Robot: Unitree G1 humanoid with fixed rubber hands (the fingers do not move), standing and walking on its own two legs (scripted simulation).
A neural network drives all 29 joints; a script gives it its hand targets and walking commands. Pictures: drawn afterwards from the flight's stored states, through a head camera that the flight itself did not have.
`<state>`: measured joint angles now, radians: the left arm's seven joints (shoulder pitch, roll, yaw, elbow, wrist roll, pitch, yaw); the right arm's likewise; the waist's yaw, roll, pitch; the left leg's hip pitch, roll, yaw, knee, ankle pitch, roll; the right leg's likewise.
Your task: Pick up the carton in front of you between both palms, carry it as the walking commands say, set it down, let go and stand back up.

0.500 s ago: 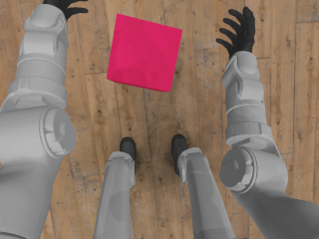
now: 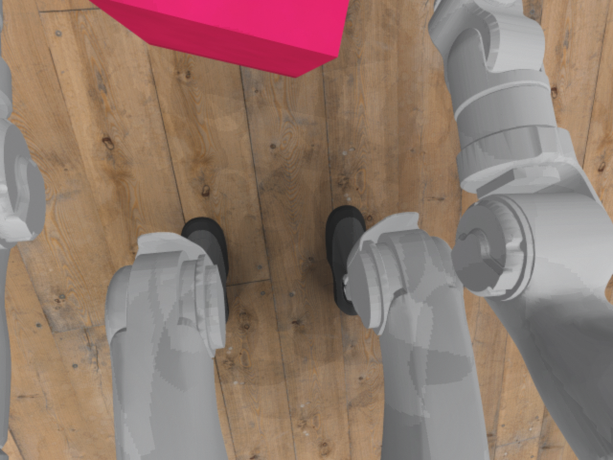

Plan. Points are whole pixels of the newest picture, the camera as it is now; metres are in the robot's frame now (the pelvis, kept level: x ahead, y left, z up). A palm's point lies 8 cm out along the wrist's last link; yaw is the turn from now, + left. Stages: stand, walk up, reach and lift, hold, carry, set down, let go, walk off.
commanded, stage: reach and lift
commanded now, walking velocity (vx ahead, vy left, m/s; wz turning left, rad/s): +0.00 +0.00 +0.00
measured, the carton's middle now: out of the picture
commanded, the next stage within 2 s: none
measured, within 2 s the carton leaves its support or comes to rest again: leaves its support in 1.00 s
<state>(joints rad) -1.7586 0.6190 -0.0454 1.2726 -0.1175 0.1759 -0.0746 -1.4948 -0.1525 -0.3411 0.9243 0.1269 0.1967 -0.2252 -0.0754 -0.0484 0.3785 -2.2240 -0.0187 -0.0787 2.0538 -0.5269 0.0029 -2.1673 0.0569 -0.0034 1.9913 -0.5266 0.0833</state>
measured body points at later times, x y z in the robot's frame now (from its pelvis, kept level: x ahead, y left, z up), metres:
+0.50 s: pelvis +0.01 +0.00 -0.04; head +0.40 +0.05 +0.17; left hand +0.61 +0.22 -0.23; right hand +0.57 -0.13 -0.22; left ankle +0.11 +0.12 -0.38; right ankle +0.13 -0.13 -0.38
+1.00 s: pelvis +0.02 +0.01 -0.05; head +0.39 +0.07 +0.18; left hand +0.60 +0.21 -0.22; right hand +0.59 -0.10 -0.21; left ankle +0.11 +0.12 -0.38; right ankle +0.13 -0.13 -0.38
